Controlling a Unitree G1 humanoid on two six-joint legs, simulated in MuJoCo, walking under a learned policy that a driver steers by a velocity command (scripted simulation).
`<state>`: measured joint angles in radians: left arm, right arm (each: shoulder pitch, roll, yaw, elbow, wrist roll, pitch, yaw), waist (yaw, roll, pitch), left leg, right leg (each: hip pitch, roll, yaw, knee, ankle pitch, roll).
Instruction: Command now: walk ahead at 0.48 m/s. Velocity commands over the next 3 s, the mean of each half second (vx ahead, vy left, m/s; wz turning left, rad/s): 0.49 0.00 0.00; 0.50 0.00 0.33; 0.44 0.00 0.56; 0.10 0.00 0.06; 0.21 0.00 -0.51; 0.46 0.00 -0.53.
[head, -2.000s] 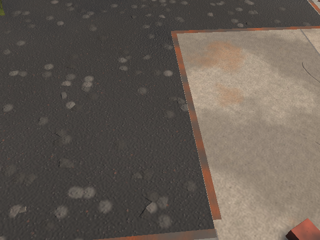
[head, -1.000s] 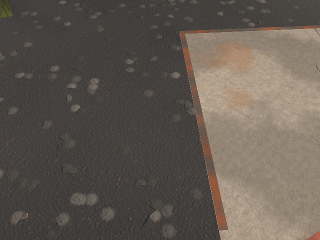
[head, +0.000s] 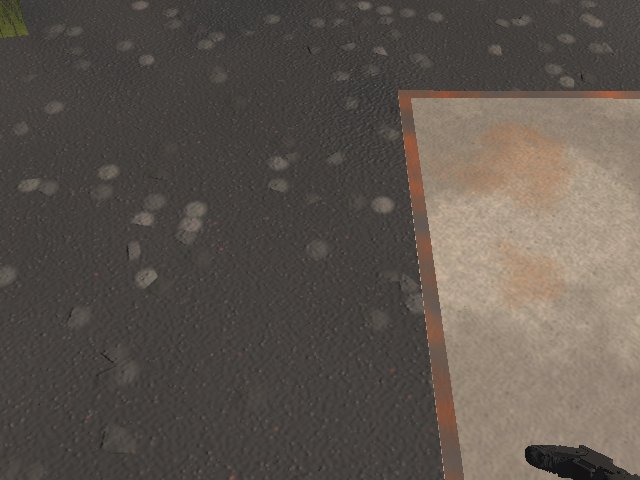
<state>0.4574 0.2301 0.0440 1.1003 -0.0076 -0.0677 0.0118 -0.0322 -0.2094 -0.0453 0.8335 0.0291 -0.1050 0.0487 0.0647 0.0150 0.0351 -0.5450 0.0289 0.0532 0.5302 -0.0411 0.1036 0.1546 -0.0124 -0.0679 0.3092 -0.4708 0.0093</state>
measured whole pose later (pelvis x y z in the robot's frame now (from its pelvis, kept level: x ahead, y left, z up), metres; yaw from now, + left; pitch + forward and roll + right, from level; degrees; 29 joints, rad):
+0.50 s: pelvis +0.28 +0.00 +0.02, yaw +0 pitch +2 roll +2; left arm 0.02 0.23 0.05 0.90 -0.02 -0.09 -0.03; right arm 0.38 -0.23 -0.06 1.02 0.01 -0.09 -0.01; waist -0.07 -0.04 0.00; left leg 0.06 -0.05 0.07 0.21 -0.31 0.02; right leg -0.62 -0.09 0.00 0.55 0.04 -0.04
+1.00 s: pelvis +0.56 -0.03 +0.02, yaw +12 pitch +1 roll -2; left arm 0.32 0.22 0.06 1.00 0.01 -0.10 0.02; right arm 0.12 -0.23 -0.08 0.88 0.02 -0.04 0.03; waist 0.05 0.03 0.00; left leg -0.70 0.11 -0.02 0.76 0.04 0.05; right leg 0.06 0.03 -0.26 0.21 -0.29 -0.02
